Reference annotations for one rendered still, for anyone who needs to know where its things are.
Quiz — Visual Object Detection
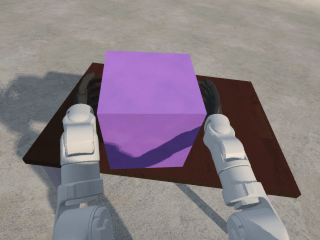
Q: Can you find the robot right forearm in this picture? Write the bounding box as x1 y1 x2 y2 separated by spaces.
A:
203 114 289 240

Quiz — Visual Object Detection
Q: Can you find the carton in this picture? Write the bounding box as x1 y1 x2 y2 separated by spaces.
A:
97 50 207 170

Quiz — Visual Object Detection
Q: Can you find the table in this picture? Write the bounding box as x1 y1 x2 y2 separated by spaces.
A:
22 62 301 235

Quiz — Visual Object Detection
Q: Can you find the right robot upper arm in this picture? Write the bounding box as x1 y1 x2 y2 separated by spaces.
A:
227 207 288 240

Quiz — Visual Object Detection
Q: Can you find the robot left forearm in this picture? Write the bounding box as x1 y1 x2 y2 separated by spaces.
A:
52 103 104 240

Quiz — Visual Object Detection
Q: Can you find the left robot upper arm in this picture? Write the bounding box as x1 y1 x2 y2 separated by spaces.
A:
53 205 114 240

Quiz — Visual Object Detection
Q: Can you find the left robot hand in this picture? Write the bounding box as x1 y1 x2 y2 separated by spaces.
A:
73 72 102 109

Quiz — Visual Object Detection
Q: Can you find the right robot hand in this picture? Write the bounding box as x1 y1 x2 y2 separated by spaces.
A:
197 78 223 121

